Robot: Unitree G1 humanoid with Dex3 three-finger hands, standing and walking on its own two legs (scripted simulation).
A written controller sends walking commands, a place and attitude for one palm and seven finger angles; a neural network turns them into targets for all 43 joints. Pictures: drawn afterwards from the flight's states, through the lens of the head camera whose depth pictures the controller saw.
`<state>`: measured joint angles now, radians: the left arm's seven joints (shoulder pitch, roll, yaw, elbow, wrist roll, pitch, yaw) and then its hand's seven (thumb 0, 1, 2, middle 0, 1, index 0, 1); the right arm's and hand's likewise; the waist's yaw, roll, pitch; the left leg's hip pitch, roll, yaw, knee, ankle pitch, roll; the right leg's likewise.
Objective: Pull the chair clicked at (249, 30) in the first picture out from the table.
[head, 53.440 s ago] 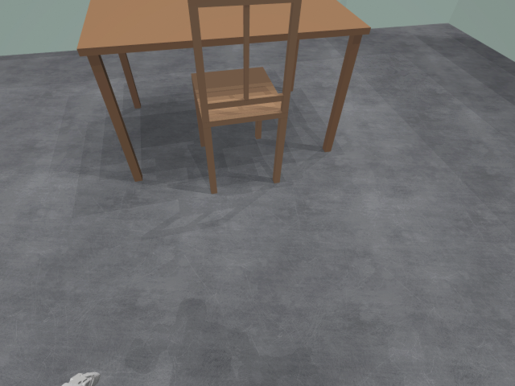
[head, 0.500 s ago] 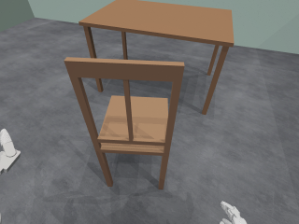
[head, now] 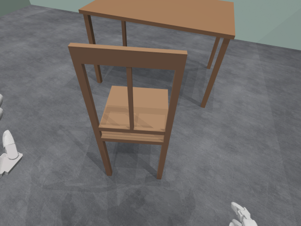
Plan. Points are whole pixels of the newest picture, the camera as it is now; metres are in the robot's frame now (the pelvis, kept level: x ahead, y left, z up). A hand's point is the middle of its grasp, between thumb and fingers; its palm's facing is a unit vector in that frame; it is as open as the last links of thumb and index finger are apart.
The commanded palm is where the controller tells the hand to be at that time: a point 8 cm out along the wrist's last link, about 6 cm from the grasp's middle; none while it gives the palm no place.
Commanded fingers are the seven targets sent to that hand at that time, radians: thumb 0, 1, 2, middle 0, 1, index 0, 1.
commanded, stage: let the arm hang, fingers relaxed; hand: left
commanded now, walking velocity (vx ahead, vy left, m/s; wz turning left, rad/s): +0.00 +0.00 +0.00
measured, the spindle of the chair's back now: (130, 101) +0.59 +0.11 -0.05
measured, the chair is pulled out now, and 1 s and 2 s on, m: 0.69 0.69 0.69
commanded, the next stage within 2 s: look to check the result in 1.18 s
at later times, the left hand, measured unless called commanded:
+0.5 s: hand out of the picture +0.01 +0.18 -0.17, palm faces +0.06 -0.98 -0.21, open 6.8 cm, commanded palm none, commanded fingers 0.00 0.90 0.90 -0.20 -0.30 -0.20 -0.30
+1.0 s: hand out of the picture +0.01 +0.15 -0.16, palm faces +0.04 -0.98 -0.20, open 7.3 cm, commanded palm none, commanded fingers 0.00 0.90 0.90 -0.20 -0.30 -0.20 -0.30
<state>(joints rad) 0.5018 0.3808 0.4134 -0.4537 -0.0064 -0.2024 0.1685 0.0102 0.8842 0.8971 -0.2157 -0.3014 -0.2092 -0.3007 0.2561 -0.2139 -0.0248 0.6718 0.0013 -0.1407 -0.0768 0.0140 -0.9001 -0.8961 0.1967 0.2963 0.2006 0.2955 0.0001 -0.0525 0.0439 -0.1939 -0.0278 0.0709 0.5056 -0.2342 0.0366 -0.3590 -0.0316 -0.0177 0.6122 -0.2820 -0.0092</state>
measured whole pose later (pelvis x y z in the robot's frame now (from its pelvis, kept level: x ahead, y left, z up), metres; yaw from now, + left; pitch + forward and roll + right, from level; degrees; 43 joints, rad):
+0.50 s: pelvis +0.00 +0.00 +0.01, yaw +2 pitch -1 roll +0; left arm 0.33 0.20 0.02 0.94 0.02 0.04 0.03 -0.05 1.01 0.90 -0.21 -0.30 -0.20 -0.30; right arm 0.32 -0.19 -0.01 0.96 -0.02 0.02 -0.02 0.00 -0.93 -0.90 0.20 0.30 0.20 0.30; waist 0.01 -0.02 0.07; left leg -0.25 0.00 0.03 0.50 -0.24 0.02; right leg -0.26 -0.01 -0.06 0.46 -0.19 -0.01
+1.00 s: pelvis +0.02 -0.02 +0.01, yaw +1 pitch -1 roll +0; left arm 0.31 0.12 -0.01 1.07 0.01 0.01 0.04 0.02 0.94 0.90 -0.21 -0.30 -0.20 -0.30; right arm 0.35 -0.09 0.02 1.08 -0.01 0.00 -0.03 0.01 -0.91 -0.90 0.20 0.30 0.20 0.30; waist -0.01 0.02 0.04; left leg -0.19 0.02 0.04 0.46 -0.25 0.00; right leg -0.23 0.00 -0.05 0.47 -0.22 -0.03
